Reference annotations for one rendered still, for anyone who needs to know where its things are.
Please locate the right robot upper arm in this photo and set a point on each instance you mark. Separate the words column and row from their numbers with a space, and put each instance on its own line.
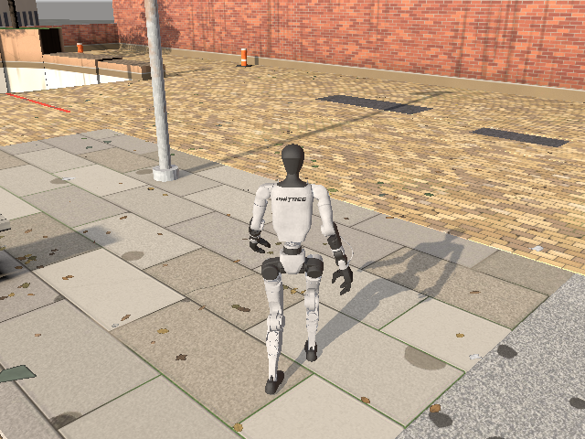
column 325, row 209

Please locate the left robot forearm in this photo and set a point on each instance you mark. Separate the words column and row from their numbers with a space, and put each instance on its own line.
column 254, row 234

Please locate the robot right thigh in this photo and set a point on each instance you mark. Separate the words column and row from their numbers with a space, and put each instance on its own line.
column 314, row 267

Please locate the left robot upper arm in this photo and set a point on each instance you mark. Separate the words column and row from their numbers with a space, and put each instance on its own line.
column 260, row 204

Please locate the robot left foot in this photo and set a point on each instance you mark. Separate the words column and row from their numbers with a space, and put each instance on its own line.
column 272, row 386

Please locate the right robot hand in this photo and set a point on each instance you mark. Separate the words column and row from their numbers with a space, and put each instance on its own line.
column 348, row 276

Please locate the right robot forearm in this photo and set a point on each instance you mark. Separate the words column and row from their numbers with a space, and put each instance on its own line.
column 337, row 249

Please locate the left robot hand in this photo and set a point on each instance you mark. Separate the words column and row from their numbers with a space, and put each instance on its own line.
column 262, row 242

